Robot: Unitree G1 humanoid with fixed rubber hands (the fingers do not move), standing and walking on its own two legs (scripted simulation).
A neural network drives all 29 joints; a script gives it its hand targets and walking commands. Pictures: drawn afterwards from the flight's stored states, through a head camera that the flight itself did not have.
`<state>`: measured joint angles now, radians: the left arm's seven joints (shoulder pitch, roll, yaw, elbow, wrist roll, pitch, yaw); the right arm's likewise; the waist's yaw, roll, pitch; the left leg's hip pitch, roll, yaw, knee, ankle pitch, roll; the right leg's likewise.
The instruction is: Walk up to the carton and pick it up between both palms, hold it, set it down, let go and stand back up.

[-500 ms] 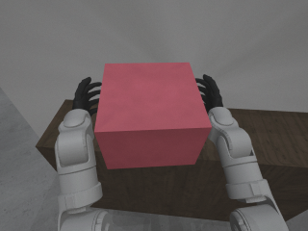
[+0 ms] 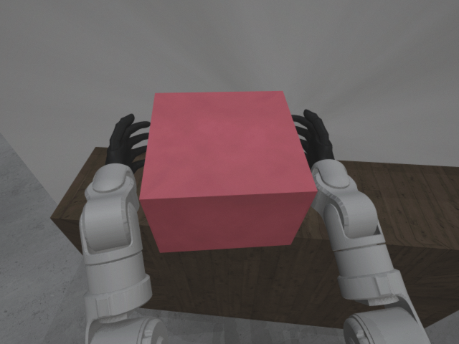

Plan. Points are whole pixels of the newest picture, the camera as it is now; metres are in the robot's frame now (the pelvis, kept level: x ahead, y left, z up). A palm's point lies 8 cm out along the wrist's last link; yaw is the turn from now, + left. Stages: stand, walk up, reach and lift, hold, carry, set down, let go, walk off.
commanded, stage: hold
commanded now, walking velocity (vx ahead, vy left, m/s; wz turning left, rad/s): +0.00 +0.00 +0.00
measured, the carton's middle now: (223, 169) +0.35 +0.00 +0.15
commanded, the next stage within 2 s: set down in 0.92 s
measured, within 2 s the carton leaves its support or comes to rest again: neither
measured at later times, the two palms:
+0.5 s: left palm (121, 165) +0.34 +0.15 +0.18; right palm (318, 159) +0.35 -0.16 +0.16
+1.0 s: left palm (122, 165) +0.34 +0.15 +0.18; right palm (317, 158) +0.35 -0.15 +0.16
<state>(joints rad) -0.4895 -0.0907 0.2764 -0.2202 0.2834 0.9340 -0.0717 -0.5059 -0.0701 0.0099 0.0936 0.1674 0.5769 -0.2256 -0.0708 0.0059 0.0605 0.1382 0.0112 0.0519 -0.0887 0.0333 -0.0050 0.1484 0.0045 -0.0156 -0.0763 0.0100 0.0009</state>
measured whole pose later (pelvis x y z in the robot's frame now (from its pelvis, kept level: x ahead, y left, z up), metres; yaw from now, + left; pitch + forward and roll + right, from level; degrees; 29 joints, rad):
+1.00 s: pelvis +0.00 +0.00 +0.00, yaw +0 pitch -4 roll +0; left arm -0.51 -0.09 0.28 -0.17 0.28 0.92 -0.07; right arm -0.52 -0.07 0.00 0.11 0.15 0.58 -0.22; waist -0.07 0.01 0.05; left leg 0.12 0.01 0.05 -0.09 0.04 0.00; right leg 0.13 0.00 -0.01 -0.07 0.01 0.00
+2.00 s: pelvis +0.01 +0.00 +0.00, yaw +1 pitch +3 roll +0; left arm -0.54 -0.13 0.36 0.18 0.32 0.57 -0.08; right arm -0.55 0.00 -0.14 0.39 -0.06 0.32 -0.11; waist -0.08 0.02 -0.02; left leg 0.01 0.00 0.04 -0.09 0.04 0.01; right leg 0.03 0.00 -0.03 -0.09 0.01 0.01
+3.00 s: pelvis +0.03 +0.00 +0.00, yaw +3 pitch +15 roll +0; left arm -0.70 -0.06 0.43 0.86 0.31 0.03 -0.02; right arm -0.62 0.07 -0.45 0.72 -0.32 -0.02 -0.05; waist -0.06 0.04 -0.20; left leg -0.23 0.00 0.00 -0.09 0.05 0.01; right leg -0.19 -0.01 -0.06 -0.09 0.02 0.00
